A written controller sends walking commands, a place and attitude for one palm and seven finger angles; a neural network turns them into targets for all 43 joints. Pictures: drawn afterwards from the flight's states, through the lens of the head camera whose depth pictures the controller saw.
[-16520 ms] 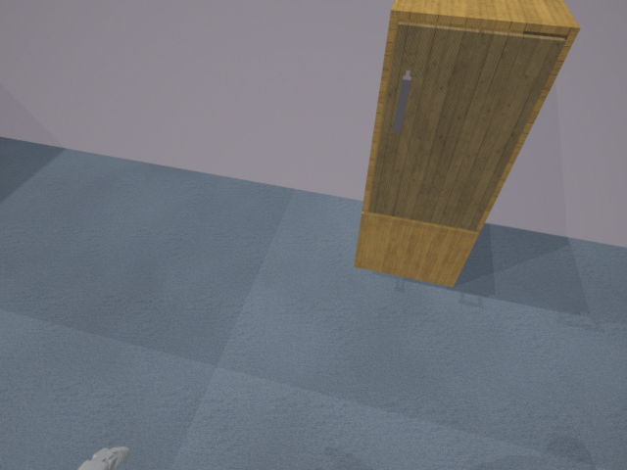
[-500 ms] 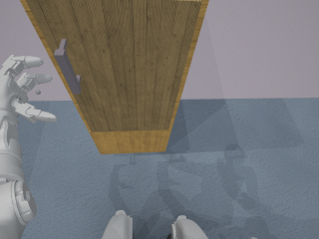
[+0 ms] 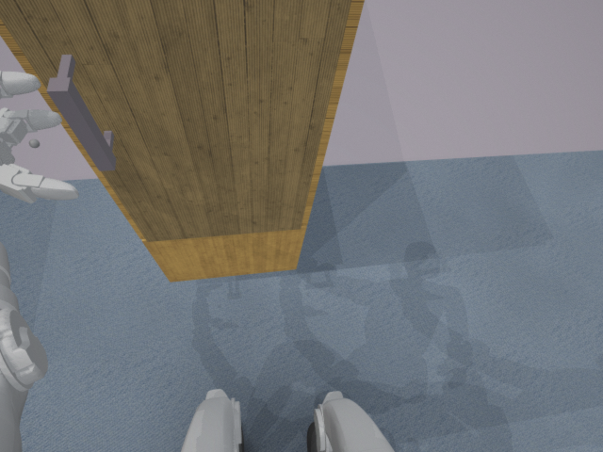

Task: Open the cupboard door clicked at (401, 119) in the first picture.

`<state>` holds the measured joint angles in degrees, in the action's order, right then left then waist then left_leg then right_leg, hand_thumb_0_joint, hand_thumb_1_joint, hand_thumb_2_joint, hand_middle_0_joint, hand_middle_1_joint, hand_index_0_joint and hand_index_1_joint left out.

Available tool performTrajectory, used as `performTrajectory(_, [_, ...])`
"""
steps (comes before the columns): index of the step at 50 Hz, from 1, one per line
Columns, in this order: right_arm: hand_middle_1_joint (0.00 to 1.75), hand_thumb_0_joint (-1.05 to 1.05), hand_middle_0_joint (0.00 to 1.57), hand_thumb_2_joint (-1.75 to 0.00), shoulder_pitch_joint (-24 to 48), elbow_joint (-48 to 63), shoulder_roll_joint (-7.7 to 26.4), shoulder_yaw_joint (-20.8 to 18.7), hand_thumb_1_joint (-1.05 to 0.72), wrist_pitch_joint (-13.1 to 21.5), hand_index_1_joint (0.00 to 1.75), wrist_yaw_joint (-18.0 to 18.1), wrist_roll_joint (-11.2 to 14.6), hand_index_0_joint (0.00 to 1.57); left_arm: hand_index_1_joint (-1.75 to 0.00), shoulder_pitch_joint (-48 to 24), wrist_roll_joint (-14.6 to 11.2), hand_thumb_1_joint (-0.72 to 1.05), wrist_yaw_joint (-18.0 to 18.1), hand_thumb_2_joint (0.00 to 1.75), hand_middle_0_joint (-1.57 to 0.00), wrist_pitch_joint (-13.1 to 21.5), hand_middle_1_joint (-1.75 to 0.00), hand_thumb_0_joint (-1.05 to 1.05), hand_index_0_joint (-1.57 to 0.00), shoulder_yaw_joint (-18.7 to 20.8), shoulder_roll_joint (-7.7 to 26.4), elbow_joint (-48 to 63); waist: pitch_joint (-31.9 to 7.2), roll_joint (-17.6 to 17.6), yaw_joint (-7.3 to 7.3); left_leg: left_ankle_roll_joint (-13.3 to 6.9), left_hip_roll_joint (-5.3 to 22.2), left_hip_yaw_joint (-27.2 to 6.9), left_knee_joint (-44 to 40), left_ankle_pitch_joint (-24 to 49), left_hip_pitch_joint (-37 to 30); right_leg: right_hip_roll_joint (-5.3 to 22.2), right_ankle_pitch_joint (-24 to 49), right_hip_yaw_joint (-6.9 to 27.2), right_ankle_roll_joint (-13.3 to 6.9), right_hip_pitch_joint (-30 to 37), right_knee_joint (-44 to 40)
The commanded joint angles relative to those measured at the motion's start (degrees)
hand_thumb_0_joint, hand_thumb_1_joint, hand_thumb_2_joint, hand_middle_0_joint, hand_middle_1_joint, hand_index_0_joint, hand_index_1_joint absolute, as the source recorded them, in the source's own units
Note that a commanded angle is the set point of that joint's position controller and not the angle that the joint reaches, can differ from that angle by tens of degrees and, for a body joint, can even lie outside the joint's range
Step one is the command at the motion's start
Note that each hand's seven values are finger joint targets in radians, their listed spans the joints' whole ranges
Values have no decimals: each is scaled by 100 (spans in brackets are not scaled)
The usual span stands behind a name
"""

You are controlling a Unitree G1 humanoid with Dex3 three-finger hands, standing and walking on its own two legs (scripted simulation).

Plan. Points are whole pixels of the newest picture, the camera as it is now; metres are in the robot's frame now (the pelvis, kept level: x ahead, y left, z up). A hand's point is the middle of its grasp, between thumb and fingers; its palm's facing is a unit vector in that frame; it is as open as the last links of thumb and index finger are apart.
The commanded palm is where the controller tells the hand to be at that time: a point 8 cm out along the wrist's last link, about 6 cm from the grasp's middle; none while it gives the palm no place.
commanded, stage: move the hooked fingers beside the handle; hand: left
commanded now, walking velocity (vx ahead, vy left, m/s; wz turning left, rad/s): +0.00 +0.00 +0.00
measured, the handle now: (88, 117) +0.52 +0.24 +0.08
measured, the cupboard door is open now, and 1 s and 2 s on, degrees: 0 0 0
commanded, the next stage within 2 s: slide the fingers in behind the handle in 0.62 s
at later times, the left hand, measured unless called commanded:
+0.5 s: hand (21, 152) +0.46 +0.30 +0.09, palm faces +0.09 -1.00 -0.01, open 14.0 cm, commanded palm +0.44 +0.34 +0.08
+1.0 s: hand (45, 148) +0.47 +0.28 +0.08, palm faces +0.05 -1.00 +0.01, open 14.0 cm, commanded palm +0.45 +0.32 +0.08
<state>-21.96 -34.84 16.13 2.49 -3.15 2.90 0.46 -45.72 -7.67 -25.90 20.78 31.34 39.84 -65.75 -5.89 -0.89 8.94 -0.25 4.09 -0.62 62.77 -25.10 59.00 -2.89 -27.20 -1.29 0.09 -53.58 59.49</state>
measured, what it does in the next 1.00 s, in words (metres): stands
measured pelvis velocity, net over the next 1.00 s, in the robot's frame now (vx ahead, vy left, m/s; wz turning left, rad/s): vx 0.00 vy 0.01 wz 0.01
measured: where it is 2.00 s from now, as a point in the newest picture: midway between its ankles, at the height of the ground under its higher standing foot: outside the picture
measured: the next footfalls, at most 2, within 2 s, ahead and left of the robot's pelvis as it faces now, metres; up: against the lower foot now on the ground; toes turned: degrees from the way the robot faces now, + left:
none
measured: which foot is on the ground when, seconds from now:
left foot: down 0.00-1.00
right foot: down 0.00-1.00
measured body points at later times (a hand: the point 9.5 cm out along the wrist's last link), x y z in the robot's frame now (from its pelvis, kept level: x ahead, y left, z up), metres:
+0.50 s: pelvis +0.00 +0.01 +0.00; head +0.12 +0.04 +0.44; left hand +0.45 +0.35 +0.09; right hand +0.05 -0.27 -0.10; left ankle +0.04 +0.11 -0.66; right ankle +0.01 -0.13 -0.66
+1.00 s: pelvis +0.00 +0.01 +0.00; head +0.12 +0.04 +0.43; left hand +0.46 +0.33 +0.08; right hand +0.03 -0.27 -0.10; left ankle +0.04 +0.11 -0.66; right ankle +0.01 -0.13 -0.66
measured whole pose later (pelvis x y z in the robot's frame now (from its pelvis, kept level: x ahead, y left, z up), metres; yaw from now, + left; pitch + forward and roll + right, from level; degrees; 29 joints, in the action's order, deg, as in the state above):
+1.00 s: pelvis +0.00 +0.01 +0.00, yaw +1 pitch +21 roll -4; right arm -20.9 -35.8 15.6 2.7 -3.9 2.6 0.6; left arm -45.9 -9.2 -24.8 21.1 27.9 36.2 -63.9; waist -6.2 -0.7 8.5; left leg -0.7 3.5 -1.4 63.8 -25.5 59.3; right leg -2.5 -27.5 -2.0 0.5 -53.0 59.6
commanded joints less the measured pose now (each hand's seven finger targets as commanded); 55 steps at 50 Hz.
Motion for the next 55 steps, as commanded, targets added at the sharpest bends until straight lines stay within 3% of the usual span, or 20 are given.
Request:
performTrajectory(1, [30,0,20,-90,-737,305,1108,-440,-90,93,30,40,28,20,-120,-2054,-219,-50,1,30,-30,446,-120,0,-30,249,1868,1124,-2612,-825,-139,-172,-157,-162,-592,1864,-2452,-104,1636,-11,-87,695,-774])
performTrajectory(4, [30,0,20,-90,-767,317,1122,-424,-90,64,30,70,54,20,-120,-2148,-213,-50,-76,30,-30,315,-120,0,-30,163,1833,988,-2406,-724,-117,-202,-186,-162,-648,1661,-2308,-110,1526,-3,-104,740,-823])
performTrajectory(7, [30,0,20,-90,-769,294,1102,-447,-90,55,30,72,28,20,-120,-2163,-165,-50,-72,30,-30,384,-120,0,-30,20,1691,1345,-2689,-1164,-153,-155,-170,-216,-654,1982,-2826,-96,1584,-47,-122,507,-809])
performTrajectory(10, [30,0,20,-90,-758,260,1099,-470,-90,50,30,50,14,20,-120,-1997,-269,-50,-43,30,-30,500,-120,0,-30,99,1624,1428,-2856,-1112,-192,-118,-141,-288,-637,2210,-3080,-121,1640,-106,-150,454,-769])
performTrajectory(11, [30,0,20,-90,-722,248,1090,-451,-90,49,30,49,29,20,-120,-2136,-292,-50,-46,30,-30,488,-120,0,-30,-53,1466,1388,-2701,-1036,-87,-135,-143,-279,-632,2062,-2995,-118,1551,-93,-131,371,-802])
performTrajectory(13, [30,0,20,-90,-702,242,1081,-449,-90,57,30,54,39,20,-120,-2227,-297,-50,-30,30,-30,441,-120,0,-30,-74,1442,1332,-2557,-965,-76,-152,-163,-248,-673,1838,-2808,-104,1449,-83,-113,457,-842])
performTrajectory(15, [30,0,20,-90,-687,273,1096,-441,-90,49,30,59,42,20,-120,-2070,-282,-50,-16,30,-30,388,-120,0,-30,-15,1504,1218,-2556,-983,-128,-148,-179,-235,-694,1902,-2806,-97,1534,-86,-126,523,-837])
performTrajectory(16, [30,0,20,-90,-716,285,1115,-450,-90,46,30,65,33,20,-120,-1956,-246,-50,18,30,-30,359,-120,0,-30,184,1758,1188,-2580,-871,-203,-156,-177,-238,-692,1963,-2722,-96,1613,-80,-134,661,-821])
performTrajectory(19, [30,0,20,-90,-683,363,1084,-440,-90,33,30,40,27,20,-120,-1846,-219,-50,50,30,-30,395,-120,0,-30,179,1724,1361,-2666,-1047,-248,-144,-185,-213,-674,2186,-2863,-110,1787,-81,-152,688,-781])
performTrajectory(23, [30,0,20,-90,-606,356,1096,-416,-90,35,30,52,47,20,-120,-2078,-230,-50,47,30,-30,447,-120,0,-30,91,1694,1255,-2316,-865,-114,-146,-170,-225,-705,1803,-2613,-113,1511,-73,-124,570,-835])
performTrajectory(29, [30,0,20,-90,-624,294,1069,-427,-90,61,30,53,25,20,-120,-2217,-302,-50,-103,30,-30,522,-120,0,-30,-244,1240,1318,-2558,-1180,-95,-110,-167,-306,-645,2045,-3047,-111,1501,-112,-170,295,-775])
performTrajectory(33, [30,0,20,-90,-614,287,1124,-420,-90,39,30,86,56,20,-120,-2018,-314,-50,-137,30,-30,352,-120,0,-30,-120,1426,968,-2345,-705,-83,-156,-173,-282,-683,1644,-2601,-83,1329,-100,-129,413,-842])
performTrajectory(34, [30,0,20,-90,-622,282,1112,-402,-90,48,30,91,56,20,-120,-2103,-334,-50,-133,30,-30,328,-120,0,-30,-157,1357,874,-2261,-712,-52,-167,-178,-293,-665,1580,-2538,-90,1275,-102,-141,330,-822])
performTrajectory(36, [30,0,20,-90,-601,278,1136,-386,-90,64,30,115,56,20,-120,-2285,-262,-50,-78,30,-30,302,-120,0,-30,8,1684,818,-2192,-725,-56,-178,-180,-268,-630,1398,-2288,-66,1175,-56,-120,364,-811])
performTrajectory(42, [30,0,20,-90,-618,256,1075,-403,-90,118,30,58,-12,20,-120,-2540,-224,-50,116,30,-30,667,-120,0,-30,-106,1493,1591,-2920,-1386,-143,-73,-139,-396,-587,1872,-3105,-87,1230,-118,-176,155,-673])
performTrajectory(45, [30,0,20,-90,-642,225,1067,-411,-90,105,30,33,6,20,-120,-2307,-267,-50,115,30,-30,539,-120,0,-30,-240,1212,1326,-2831,-1180,-118,-85,-142,-388,-614,1796,-3017,-95,1217,-142,-160,183,-708])
performTrajectory(46, [30,0,20,-90,-654,230,1081,-420,-90,94,30,38,12,20,-120,-2215,-279,-50,128,30,-30,444,-120,0,-30,-168,1268,1258,-2714,-970,-115,-115,-141,-358,-636,1702,-2852,-92,1232,-138,-142,295,-752])
performTrajectory(50, [30,0,20,-90,-687,341,1067,-424,-90,42,30,27,29,20,-120,-1842,-232,-50,192,30,-30,240,-120,0,-30,-27,1419,1405,-2833,-1015,-277,-120,-179,-266,-670,2056,-2817,-80,1643,-127,-142,625,-741])
performTrajectory(52, [30,0,20,-90,-660,341,1012,-426,-90,40,30,8,28,20,-120,-2002,-232,-50,276,30,-30,268,-120,0,-30,-220,1144,1526,-2627,-839,-170,-144,-176,-248,-668,1937,-2736,-98,1604,-120,-116,586,-791])
performTrajectory(55, [30,0,20,-90,-650,329,1026,-443,-90,51,30,2,15,20,-120,-2064,-254,-50,413,30,-30,450,-120,0,-30,-91,1207,1630,-2551,-802,-170,-129,-167,-263,-682,1842,-2692,-102,1525,-109,-130,565,-775])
